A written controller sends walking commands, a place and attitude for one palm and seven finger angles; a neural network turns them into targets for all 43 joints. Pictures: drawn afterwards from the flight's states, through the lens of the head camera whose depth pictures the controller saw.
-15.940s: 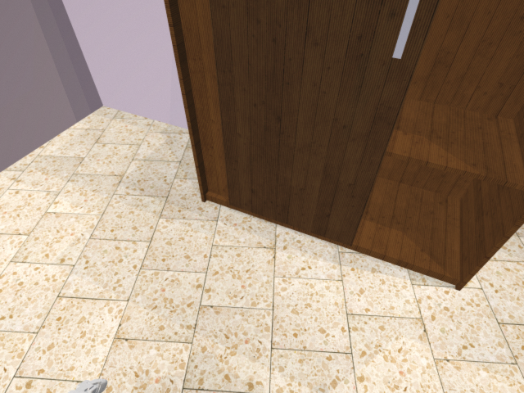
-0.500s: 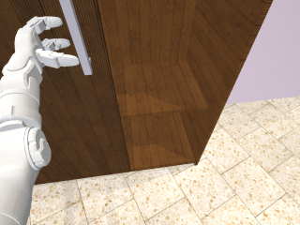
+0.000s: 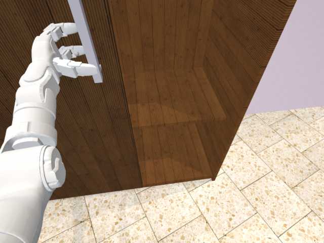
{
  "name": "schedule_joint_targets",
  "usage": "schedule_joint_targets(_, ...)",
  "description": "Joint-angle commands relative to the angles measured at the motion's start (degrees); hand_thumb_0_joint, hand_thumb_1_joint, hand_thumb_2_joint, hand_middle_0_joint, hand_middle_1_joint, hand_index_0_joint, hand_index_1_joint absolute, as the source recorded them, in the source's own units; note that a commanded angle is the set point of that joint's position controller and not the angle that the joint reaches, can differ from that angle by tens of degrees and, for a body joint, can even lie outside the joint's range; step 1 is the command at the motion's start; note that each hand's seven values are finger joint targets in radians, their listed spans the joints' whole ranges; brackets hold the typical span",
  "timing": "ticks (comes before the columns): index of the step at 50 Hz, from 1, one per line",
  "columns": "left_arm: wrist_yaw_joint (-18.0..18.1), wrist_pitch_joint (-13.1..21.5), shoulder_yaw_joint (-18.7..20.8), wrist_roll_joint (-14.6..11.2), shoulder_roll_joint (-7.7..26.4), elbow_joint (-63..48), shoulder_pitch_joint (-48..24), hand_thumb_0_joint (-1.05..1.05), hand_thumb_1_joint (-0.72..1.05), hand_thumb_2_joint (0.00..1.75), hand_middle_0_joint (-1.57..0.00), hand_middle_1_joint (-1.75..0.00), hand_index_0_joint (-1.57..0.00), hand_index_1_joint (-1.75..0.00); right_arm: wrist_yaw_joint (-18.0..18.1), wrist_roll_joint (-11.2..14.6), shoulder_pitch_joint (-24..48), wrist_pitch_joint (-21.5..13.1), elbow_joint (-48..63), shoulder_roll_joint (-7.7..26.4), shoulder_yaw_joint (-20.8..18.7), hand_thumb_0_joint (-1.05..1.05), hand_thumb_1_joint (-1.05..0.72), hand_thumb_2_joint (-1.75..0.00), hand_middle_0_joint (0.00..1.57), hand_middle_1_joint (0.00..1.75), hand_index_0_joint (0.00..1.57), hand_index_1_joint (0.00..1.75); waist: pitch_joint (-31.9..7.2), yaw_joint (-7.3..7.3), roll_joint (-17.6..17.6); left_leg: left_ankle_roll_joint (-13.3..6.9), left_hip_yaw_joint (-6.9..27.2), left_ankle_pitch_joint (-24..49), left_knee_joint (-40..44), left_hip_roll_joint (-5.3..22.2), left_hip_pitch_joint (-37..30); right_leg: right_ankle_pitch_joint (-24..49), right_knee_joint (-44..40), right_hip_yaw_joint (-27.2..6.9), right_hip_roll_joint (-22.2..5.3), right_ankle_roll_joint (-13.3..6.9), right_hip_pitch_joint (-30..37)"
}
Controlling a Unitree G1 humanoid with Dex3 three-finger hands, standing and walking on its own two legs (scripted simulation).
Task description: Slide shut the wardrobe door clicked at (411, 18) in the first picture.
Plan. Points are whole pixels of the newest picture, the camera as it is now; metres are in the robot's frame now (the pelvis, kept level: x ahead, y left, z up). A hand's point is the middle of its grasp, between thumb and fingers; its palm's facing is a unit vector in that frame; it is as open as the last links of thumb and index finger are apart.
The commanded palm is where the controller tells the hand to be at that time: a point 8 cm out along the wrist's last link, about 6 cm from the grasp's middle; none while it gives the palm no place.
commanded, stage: slide the fingers in behind the handle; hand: left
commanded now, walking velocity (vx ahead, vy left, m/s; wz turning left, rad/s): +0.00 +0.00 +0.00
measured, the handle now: (86, 32) +0.53 +0.17 +0.27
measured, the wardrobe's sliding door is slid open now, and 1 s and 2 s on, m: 0.46 0.46 0.46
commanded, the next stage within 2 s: grip the handle and tug to test in 1.32 s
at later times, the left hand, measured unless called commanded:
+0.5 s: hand (88, 52) +0.48 +0.16 +0.25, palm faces +0.11 -0.99 +0.02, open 14.0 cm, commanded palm +0.45 +0.22 +0.24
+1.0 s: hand (92, 53) +0.47 +0.16 +0.25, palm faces +0.11 -0.99 +0.03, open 14.0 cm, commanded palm +0.45 +0.21 +0.24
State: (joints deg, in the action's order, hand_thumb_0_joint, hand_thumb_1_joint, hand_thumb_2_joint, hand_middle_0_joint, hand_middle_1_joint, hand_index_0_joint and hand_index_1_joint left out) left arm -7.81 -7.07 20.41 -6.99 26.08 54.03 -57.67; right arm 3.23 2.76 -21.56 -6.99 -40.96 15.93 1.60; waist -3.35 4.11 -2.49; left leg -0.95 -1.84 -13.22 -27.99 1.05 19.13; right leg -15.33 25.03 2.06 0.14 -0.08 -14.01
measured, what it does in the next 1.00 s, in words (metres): stands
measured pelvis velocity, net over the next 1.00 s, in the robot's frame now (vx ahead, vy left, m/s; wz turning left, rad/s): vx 0.00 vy -0.01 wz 0.01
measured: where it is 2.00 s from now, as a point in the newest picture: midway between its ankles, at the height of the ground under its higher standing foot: outside the picture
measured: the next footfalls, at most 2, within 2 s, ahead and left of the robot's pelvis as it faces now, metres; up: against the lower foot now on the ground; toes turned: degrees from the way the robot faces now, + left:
none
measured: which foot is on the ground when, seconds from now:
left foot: down 0.00-1.00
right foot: down 0.00-1.00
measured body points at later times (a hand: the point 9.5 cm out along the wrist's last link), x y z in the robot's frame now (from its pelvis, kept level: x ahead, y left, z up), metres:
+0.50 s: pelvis +0.00 -0.01 +0.00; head +0.01 -0.03 +0.45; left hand +0.47 +0.22 +0.25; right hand +0.08 -0.27 -0.12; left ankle +0.01 +0.11 -0.74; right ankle -0.03 -0.12 -0.74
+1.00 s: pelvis +0.00 -0.01 +0.00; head +0.01 -0.03 +0.45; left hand +0.46 +0.21 +0.25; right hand +0.09 -0.27 -0.12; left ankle +0.01 +0.11 -0.74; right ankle -0.03 -0.12 -0.74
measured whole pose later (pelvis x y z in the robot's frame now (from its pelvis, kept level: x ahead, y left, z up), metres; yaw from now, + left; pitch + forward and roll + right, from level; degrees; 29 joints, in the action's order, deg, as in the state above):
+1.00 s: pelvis +0.00 -0.01 +0.00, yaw +1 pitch +3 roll -1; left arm -3.2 -9.4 17.8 -7.0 21.0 49.3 -56.9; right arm 3.4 2.8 -18.9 -5.4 -41.1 15.5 1.1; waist -2.9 3.2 -2.8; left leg 0.0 -0.9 -13.1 -27.4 1.5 17.5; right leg -15.8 24.9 2.9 0.7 -1.0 -12.4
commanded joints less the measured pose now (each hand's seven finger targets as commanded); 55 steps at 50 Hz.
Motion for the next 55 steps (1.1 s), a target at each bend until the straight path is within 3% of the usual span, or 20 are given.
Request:
schedule_joint_targets(1, 2.0, 3.2, 1.7, 1.0, 15.3, -16.9, -30.7, 0.0, -0.5, 0.3, -0.3, -1.2, -0.3, -1.2, 0.5, 0.4, 0.1, -2.3, 6.9, 8.1, -2.9, 0.0, -0.9, -0.9, 0.2, 0.3, 0.2, 0.3, -17.8, -0.14, -0.5, -1.5, 2.6, 16.3, 1.3, -0.2, -15.4, 17.4, -2.3, 0.2, 1.6, -1.1, -0.8)
schedule_joint_targets(2, 2.5, 3.7, 1.3, 1.4, 15.1, -20.0, -31.0, 0.0, -0.5, 0.3, -0.3, -1.2, -0.3, -1.2, 0.3, 0.3, 0.3, -2.4, 7.4, 7.9, -2.9, 0.0, -0.9, -0.9, 0.2, 0.3, 0.2, 0.3, -19.5, -0.51, -3.1, -1.4, 2.6, 18.0, 1.1, -0.2, -16.8, 18.4, -1.9, 0.1, 1.6, -1.3, -0.5)
schedule_joint_targets(4, 2.9, 3.7, 0.7, 1.0, 13.1, -21.5, -28.7, 0.0, -0.5, 0.3, -0.3, -1.2, -0.3, -1.2, 0.1, 0.3, 1.0, -2.2, 7.8, 7.6, -3.0, 0.0, -0.9, -0.9, 0.2, 0.3, 0.2, 0.3, -21.0, -0.69, -2.7, -1.3, 2.8, 20.3, 0.7, 0.0, -18.4, 20.2, -1.7, 0.2, 1.7, -1.3, 0.2)
schedule_joint_targets(6, 2.6, 2.7, 0.5, -0.1, 12.2, -18.7, -28.7, 0.0, -0.5, 0.3, -0.3, -1.2, -0.3, -1.2, 0.4, 0.5, 1.0, -1.9, 7.1, 7.8, -3.0, 0.0, -0.9, -0.9, 0.2, 0.3, 0.2, 0.3, -18.6, 0.0, 1.5, -1.6, 2.4, 17.7, 1.0, -0.1, -16.2, 19.5, -2.2, 0.2, 1.9, -1.0, 0.4)
schedule_joint_targets(8, 2.3, 1.4, 2.4, -0.4, 14.3, -15.2, -27.5, 0.0, -0.5, 0.3, -0.3, -1.2, -0.3, -1.2, 0.8, 0.5, 1.0, -1.4, 6.7, 8.2, -2.9, 0.0, -0.9, -0.9, 0.2, 0.3, 0.2, 0.3, -16.0, -0.26, 3.9, -2.0, 1.9, 15.4, 1.2, -0.4, -13.5, 19.0, -2.7, 0.0, 1.7, -0.9, 1.2)
schedule_joint_targets(11, 2.2, 0.4, 0.4, 1.0, 13.8, -13.8, -30.9, 0.0, -0.5, 0.3, -0.3, -1.2, -0.3, -1.2, 1.0, 0.7, 1.1, -1.1, 6.7, 7.9, -2.8, 0.0, -0.9, -0.9, 0.2, 0.3, 0.2, 0.3, -14.7, 0.58, 1.3, -2.0, 1.5, 14.1, 1.2, -0.7, -12.6, 18.4, -2.8, -0.3, 1.2, -0.7, -0.1)
schedule_joint_targets(12, 2.3, 0.6, -1.4, 1.6, 12.2, -14.6, -31.4, 0.0, -0.5, 0.3, -0.3, -1.2, -0.3, -1.2, 0.9, 0.8, 1.3, -1.1, 6.8, 7.5, -2.7, 0.0, -0.9, -0.9, 0.2, 0.3, 0.2, 0.3, -14.9, 0.67, -1.4, -1.8, 1.6, 14.1, 1.1, -0.7, -13.3, 17.8, -2.7, -0.4, 1.1, -0.9, -0.9)
schedule_joint_targets(14, 2.8, 1.9, -1.9, 1.7, 11.4, -18.2, -32.8, 0.0, -0.5, 0.3, -0.3, -1.2, -0.3, -1.2, 0.6, 0.5, 1.2, -1.3, 7.1, 7.3, -2.9, 0.0, -0.9, -0.9, 0.2, 0.3, 0.2, 0.3, -18.5, 0.8, -3.2, -1.8, 2.0, 16.8, 0.4, -0.7, -16.4, 19.2, -2.4, -0.3, 1.3, -1.1, -0.6)
schedule_joint_targets(17, 2.6, 2.8, -1.5, -0.5, 9.5, -18.7, -31.9, 0.0, -0.5, 0.3, -0.3, -1.2, -0.3, -1.2, 0.8, 0.4, 1.2, -1.5, 6.8, 7.4, -3.1, 0.0, -0.9, -0.9, 0.2, 0.3, 0.2, 0.3, -20.7, 0.85, 0.3, -1.7, 2.3, 18.5, 0.1, -0.5, -17.9, 21.3, -2.1, -0.2, 1.6, -0.9, 0.6)
schedule_joint_targets(19, 2.2, 2.5, -0.9, -1.6, 9.4, -15.9, -30.8, 0.0, -0.5, 0.3, -0.3, -1.2, -0.3, -1.2, 1.0, 0.4, 1.2, -1.4, 6.2, 7.6, -3.0, 0.0, -0.9, -0.9, 0.2, 0.3, 0.2, 0.3, -18.8, 0.88, 2.8, -1.9, 2.0, 17.2, 0.2, -0.7, -15.7, 21.7, -2.4, -0.3, 1.6, -0.8, 1.3)
schedule_joint_targets(20, 2.4, 2.3, 0.8, -1.4, 11.6, -14.7, -30.3, 0.0, -0.5, 0.3, -0.3, -1.2, -0.3, -1.2, 1.0, 0.4, 0.9, -1.3, 5.8, 7.8, -3.1, 0.0, -0.9, -0.9, 0.2, 0.3, 0.2, 0.3, -18.3, 0.52, 4.2, -2.0, 2.0, 16.4, 0.6, -0.7, -14.5, 21.3, -2.4, -0.3, 1.5, -0.7, 1.7)
schedule_joint_targets(23, 3.2, 1.6, -0.3, 0.2, 11.1, -14.3, -30.4, 0.0, -0.5, 0.3, -0.3, -1.2, -0.3, -1.2, 0.7, 0.4, 1.3, -1.0, 6.2, 7.5, -2.7, 0.0, -0.9, -0.9, 0.2, 0.3, 0.2, 0.3, -16.3, 0.09, 0.9, -2.1, 1.5, 16.1, 0.6, -1.2, -13.3, 20.9, -2.3, -0.2, 1.1, -0.9, 1.4)
schedule_joint_targets(24, 3.7, 1.4, 0.1, 0.8, 12.0, -14.0, -29.7, 0.0, -0.5, 0.3, -0.3, -1.2, -0.3, -1.2, 0.6, 0.5, 1.5, -0.9, 6.3, 7.4, -2.8, 0.0, -0.9, -0.9, 0.2, 0.3, 0.2, 0.3, -16.2, -0.08, 2.0, -2.2, 1.5, 15.6, 0.7, -1.1, -12.8, 20.5, -2.4, -0.3, 1.1, -0.7, 1.2)
schedule_joint_targets(27, 4.5, 2.2, -1.0, 1.2, 10.6, -17.6, -31.6, 0.0, -0.5, 0.3, -0.3, -1.2, -0.3, -1.2, 0.4, 0.4, 1.6, -0.8, 6.8, 6.9, -3.0, 0.0, -0.9, -0.9, 0.2, 0.3, 0.2, 0.3, -18.1, 0.07, -0.2, -2.1, 1.4, 17.2, 0.5, -1.1, -14.2, 22.0, -2.0, -0.5, 1.1, -0.8, 1.8)
schedule_joint_targets(33, 4.5, 2.7, 2.0, -0.1, 12.3, -20.0, -28.2, 0.0, -0.5, 0.3, -0.3, -1.2, -0.3, -1.2, 0.5, 0.1, 2.0, -0.5, 7.3, 7.2, -3.1, 0.0, -0.9, -0.9, 0.2, 0.3, 0.2, 0.3, -20.6, -1.39, 3.2, -2.3, 1.2, 19.3, 0.6, -1.2, -14.2, 25.3, -1.7, -0.5, 1.3, -0.9, 5.9)
schedule_joint_targets(37, 4.5, 0.5, 0.6, 1.1, 11.5, -16.6, -26.4, 0.0, -0.5, 0.3, -0.3, -1.2, -0.3, -1.2, 0.5, 0.6, 2.5, -0.1, 7.1, 7.0, -3.0, 0.0, -0.9, -0.9, 0.2, 0.3, 0.2, 0.3, -15.5, -0.89, 3.2, -2.3, 0.4, 15.8, 1.3, -1.2, -12.0, 22.8, -2.4, -0.5, 1.2, -0.6, 3.4)
schedule_joint_targets(43, 4.5, 0.9, -3.5, -0.1, 6.3, -20.6, -31.6, 0.0, -0.5, 0.3, -0.3, -1.2, -0.3, -1.2, 0.7, 0.5, 2.8, -0.5, 7.0, 6.6, -3.0, 0.0, -0.9, -0.9, 0.2, 0.3, 0.2, 0.3, -17.0, 0.45, 0.0, -2.2, 1.2, 15.3, 0.9, -1.2, -15.0, 20.2, -3.1, -0.4, 1.3, -0.9, 1.8)
schedule_joint_targets(46, 4.6, 1.8, -1.4, -0.8, 8.2, -19.5, -32.5, 0.0, -0.5, 0.3, -0.3, -1.2, -0.3, -1.2, 1.0, 0.3, 2.4, -1.0, 6.1, 6.9, -3.1, 0.0, -0.9, -0.9, 0.2, 0.3, 0.2, 0.3, -18.1, 0.51, 2.4, -2.2, 1.7, 15.7, 0.9, -1.0, -15.5, 20.5, -2.8, -0.4, 1.5, -0.8, 1.7)
schedule_joint_targets(52, 6.0, 1.7, -2.2, 1.0, 7.8, -15.0, -32.3, 0.0, -0.5, 0.3, -0.3, -1.2, -0.3, -1.2, 0.6, 0.3, 2.5, -1.1, 5.7, 6.7, -2.7, 0.0, -0.9, -0.9, 0.2, 0.3, 0.2, 0.3, -15.5, 0.42, 1.7, -2.0, 1.6, 13.6, 1.2, -1.1, -13.5, 17.7, -2.8, -0.4, 1.2, -0.7, -0.1)
schedule_joint_targets(55, 6.5, 2.2, -1.7, 1.2, 8.4, -15.3, -32.8, 0.0, -0.5, 0.3, -0.3, -1.2, -0.3, -1.2, 0.5, 0.2, 2.3, -1.1, 5.9, 6.8, -2.8, 0.0, -0.9, -0.9, 0.2, 0.3, 0.2, 0.3, -17.2, 0.23, 1.2, -1.9, 1.8, 14.3, 1.0, -1.0, -14.3, 18.1, -2.4, -0.4, 1.2, -0.8, 0.4)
